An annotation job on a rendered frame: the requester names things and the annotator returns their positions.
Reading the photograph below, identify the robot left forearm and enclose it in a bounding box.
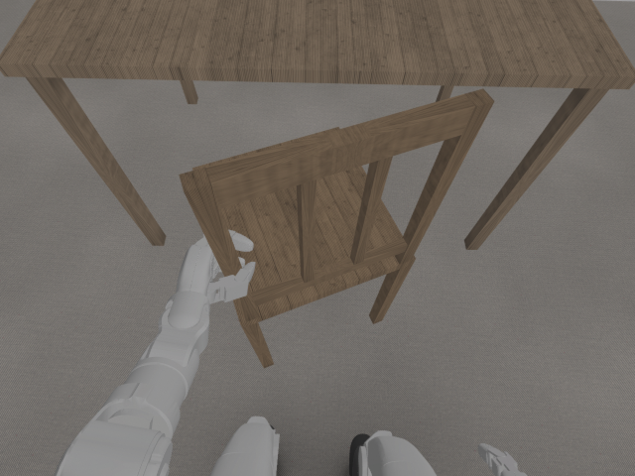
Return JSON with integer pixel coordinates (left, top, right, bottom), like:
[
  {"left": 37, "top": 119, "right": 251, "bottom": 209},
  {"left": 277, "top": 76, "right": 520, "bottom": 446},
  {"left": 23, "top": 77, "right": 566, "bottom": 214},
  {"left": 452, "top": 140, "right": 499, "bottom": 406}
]
[{"left": 54, "top": 291, "right": 210, "bottom": 476}]

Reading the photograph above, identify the robot left upper arm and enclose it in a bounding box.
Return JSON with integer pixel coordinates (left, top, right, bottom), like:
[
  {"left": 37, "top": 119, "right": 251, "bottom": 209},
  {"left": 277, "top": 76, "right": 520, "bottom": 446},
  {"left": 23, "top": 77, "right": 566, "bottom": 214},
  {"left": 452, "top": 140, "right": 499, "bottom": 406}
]
[{"left": 60, "top": 420, "right": 173, "bottom": 476}]

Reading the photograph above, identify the robot left hand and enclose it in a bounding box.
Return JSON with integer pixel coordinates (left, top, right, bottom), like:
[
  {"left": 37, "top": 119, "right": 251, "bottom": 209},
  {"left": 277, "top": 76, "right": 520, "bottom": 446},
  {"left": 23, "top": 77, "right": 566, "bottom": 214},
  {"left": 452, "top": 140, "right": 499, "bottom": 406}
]
[{"left": 176, "top": 229, "right": 256, "bottom": 304}]

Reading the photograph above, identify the chair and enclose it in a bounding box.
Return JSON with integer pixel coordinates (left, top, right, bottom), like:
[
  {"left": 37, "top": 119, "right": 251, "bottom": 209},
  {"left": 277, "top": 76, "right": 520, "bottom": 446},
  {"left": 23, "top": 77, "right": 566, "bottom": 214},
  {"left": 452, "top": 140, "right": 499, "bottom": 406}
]
[{"left": 179, "top": 89, "right": 494, "bottom": 368}]

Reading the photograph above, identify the right robot foot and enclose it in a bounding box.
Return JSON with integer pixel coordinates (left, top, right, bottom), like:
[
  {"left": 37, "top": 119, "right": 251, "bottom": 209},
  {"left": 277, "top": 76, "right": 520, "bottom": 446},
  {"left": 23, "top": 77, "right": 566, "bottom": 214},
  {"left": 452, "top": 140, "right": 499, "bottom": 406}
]
[{"left": 349, "top": 433, "right": 370, "bottom": 476}]

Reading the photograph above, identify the table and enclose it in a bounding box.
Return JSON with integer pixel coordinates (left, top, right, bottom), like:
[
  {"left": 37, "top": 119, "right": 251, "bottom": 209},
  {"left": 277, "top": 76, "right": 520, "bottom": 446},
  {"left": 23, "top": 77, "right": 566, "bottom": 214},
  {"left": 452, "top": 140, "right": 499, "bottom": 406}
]
[{"left": 0, "top": 0, "right": 635, "bottom": 250}]

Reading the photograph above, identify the left robot shin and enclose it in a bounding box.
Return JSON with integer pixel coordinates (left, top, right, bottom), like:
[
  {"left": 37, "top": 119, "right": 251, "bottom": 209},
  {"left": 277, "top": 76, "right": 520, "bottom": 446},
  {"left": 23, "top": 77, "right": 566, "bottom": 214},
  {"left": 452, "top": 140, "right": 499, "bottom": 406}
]
[{"left": 247, "top": 416, "right": 272, "bottom": 428}]

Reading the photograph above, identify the robot right hand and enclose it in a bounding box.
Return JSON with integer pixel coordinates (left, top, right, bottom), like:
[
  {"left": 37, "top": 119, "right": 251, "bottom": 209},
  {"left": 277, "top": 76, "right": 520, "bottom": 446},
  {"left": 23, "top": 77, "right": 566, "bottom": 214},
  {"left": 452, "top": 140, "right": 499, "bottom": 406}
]
[{"left": 478, "top": 443, "right": 527, "bottom": 476}]

